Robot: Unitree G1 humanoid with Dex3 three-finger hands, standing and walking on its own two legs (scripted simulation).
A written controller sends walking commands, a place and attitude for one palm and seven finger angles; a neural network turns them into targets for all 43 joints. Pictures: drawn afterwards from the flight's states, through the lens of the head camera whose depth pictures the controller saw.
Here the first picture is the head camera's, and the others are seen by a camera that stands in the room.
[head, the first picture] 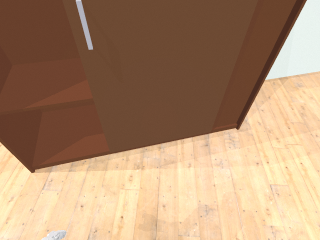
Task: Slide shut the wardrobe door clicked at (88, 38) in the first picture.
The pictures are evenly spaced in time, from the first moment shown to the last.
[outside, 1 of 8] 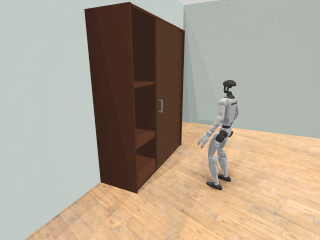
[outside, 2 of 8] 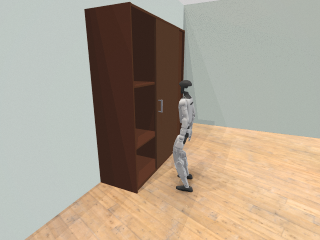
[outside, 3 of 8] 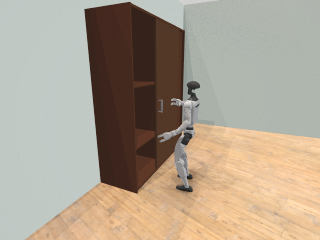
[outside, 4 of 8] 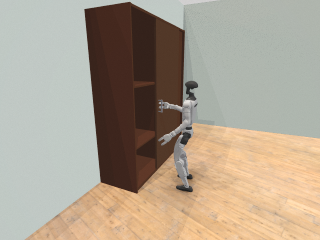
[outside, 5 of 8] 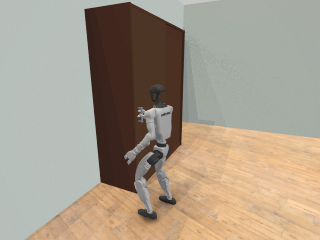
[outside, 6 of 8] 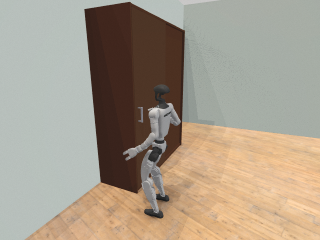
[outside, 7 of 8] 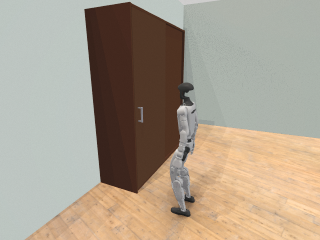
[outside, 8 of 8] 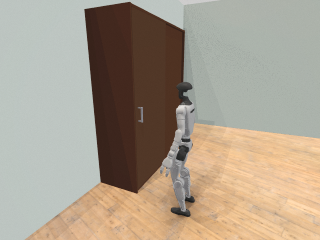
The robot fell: no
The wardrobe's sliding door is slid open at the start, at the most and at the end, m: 0.51 0.51 0.00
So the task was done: yes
